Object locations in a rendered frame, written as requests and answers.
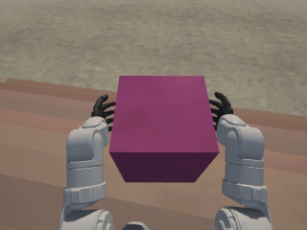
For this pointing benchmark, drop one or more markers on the robot right forearm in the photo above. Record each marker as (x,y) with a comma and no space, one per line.
(244,162)

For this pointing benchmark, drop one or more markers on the right robot hand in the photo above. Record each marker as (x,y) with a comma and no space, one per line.
(224,108)

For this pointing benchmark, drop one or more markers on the carton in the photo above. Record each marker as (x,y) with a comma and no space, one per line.
(162,130)

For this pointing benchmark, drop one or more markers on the robot left forearm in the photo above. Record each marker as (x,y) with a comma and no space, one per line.
(85,183)

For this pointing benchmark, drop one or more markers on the robot right upper arm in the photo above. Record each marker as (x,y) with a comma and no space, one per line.
(241,218)

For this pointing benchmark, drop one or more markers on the left robot hand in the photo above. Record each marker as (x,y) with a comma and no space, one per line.
(99,108)

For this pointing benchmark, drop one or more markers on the robot left upper arm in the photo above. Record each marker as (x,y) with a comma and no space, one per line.
(96,219)

